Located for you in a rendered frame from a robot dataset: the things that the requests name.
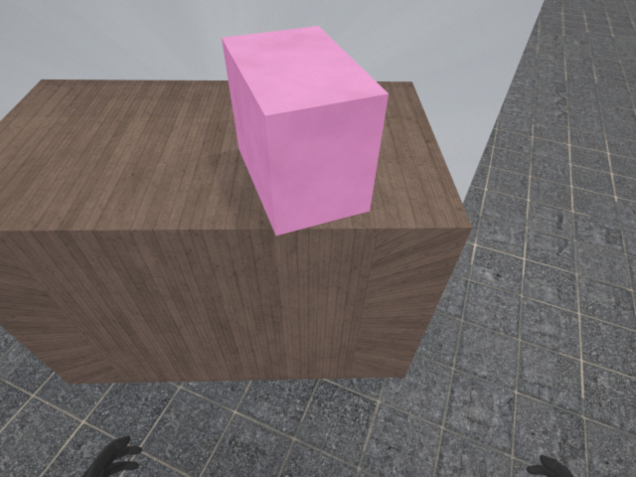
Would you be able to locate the robot left hand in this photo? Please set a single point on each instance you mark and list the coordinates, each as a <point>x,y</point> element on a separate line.
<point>102,466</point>

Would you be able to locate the robot right hand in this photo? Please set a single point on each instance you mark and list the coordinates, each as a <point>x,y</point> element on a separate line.
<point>550,468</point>

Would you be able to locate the carton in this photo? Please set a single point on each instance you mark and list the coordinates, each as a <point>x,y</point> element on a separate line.
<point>309,124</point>

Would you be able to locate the pedestal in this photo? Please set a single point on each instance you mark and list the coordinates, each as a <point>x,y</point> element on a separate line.
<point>134,247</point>

